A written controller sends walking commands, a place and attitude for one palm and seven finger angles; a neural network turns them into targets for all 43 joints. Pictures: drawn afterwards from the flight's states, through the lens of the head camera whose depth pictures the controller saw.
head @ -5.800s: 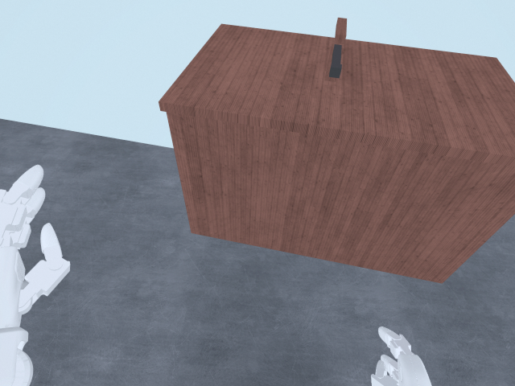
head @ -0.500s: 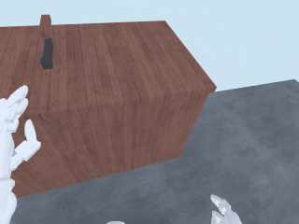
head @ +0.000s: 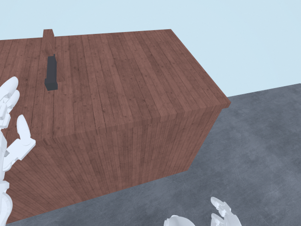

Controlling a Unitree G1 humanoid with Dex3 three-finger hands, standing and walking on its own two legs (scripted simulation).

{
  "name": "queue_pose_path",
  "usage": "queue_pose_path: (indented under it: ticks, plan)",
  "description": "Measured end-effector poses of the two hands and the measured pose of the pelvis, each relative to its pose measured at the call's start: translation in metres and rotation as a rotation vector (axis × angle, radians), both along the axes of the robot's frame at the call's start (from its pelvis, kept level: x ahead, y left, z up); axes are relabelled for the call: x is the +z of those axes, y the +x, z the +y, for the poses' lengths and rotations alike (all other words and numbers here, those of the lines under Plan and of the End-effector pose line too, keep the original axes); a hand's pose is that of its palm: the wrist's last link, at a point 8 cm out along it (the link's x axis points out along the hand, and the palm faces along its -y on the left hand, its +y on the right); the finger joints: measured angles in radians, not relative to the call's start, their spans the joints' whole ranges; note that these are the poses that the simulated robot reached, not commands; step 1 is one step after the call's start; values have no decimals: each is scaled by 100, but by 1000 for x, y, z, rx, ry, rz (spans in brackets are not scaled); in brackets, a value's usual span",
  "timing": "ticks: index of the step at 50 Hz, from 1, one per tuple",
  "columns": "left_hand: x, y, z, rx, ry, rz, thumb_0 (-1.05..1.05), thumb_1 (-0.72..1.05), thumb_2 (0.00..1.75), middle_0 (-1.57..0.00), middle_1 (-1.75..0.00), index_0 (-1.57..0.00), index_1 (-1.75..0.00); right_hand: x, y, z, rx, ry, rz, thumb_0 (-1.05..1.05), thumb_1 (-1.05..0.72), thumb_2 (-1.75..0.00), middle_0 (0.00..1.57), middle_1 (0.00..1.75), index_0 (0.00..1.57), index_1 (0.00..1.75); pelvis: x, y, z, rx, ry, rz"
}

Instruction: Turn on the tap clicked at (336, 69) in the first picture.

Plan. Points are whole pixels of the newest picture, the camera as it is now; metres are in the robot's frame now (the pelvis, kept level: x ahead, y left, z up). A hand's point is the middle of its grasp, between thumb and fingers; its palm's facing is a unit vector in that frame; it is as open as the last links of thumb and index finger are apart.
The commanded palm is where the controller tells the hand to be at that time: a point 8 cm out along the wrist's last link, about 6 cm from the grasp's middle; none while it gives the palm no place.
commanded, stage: shuffle to correct the standing spot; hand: left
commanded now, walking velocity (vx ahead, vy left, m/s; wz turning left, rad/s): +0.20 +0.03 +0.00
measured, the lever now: (51, 84) +0.47 +0.34 +0.09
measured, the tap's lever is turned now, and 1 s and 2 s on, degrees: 0 0 0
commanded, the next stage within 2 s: come to a stop and stand still in 0.46 s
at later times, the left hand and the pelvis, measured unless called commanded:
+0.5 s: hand (43, 103) +0.31 +0.26 +0.19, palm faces +0.44 -0.83 -0.34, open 7.4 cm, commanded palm +0.26 +0.30 +0.18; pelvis +0.10 +0.01 -0.02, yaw +1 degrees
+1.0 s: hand (52, 82) +0.39 +0.28 +0.17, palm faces +0.42 -0.79 -0.44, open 7.4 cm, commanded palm +0.32 +0.30 +0.18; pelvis +0.17 +0.02 +0.00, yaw +1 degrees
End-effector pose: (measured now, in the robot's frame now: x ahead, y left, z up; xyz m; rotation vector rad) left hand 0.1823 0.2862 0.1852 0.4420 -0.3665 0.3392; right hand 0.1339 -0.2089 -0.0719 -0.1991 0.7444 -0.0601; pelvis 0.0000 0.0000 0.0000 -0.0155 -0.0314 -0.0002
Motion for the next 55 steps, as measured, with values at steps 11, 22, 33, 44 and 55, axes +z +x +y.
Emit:
queue_pose_path:
  ticks: [11, 22, 33, 44, 55]
  plan:
    - [4, 47, 3, 22, 147, 71, 1, 89, 90, -21, -30, -21, -30, -25, 49, -16, -28, 0, 45, 1, -90, -90, 20, 30, 20, 30, -14, 51, -5, 23, -9, 35]
    - [-1, 68, 0, 27, -14, -43, 2, 89, 90, -21, -30, -22, -30, 5, 123, -23, 39, -123, -5, 1, -90, -90, 20, 30, 20, 30, -8, 86, 0, 25, 25, -5]
    - [8, 131, 36, 124, 65, -18, 1, 89, 90, -21, -30, -21, -30, -15, 179, 32, 21, 44, -85, 1, -90, -90, 20, 30, 20, 30, -15, 135, 18, 31, 49, 6]
    - [-2, 156, 18, 85, 44, 140, 1, 89, 90, -21, -30, -22, -31, -20, 202, 26, 36, 27, 29, 1, -90, -90, 20, 30, 20, 30, -2, 171, 19, 23, 37, 35]
    - [1, 158, 21, 41, 13, 132, 2, 89, 90, -21, -30, -21, -30, 17, 224, 6, -22, -61, -98, 1, -90, -90, 20, 30, 20, 30, 3, 159, 27, 7, 13, 42]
